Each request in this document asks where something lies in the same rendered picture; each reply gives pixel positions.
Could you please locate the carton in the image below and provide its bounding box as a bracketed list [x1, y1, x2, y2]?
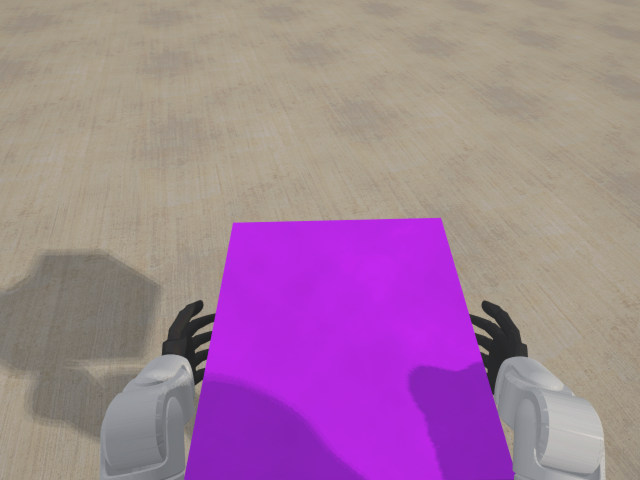
[184, 218, 516, 480]

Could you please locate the robot left hand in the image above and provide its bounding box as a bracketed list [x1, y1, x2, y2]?
[162, 300, 216, 385]

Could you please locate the robot right hand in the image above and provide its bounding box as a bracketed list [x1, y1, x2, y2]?
[469, 301, 528, 395]

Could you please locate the robot left forearm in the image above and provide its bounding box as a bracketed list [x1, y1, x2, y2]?
[100, 354, 195, 480]

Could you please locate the robot right forearm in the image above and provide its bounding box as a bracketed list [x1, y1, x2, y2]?
[494, 356, 606, 480]

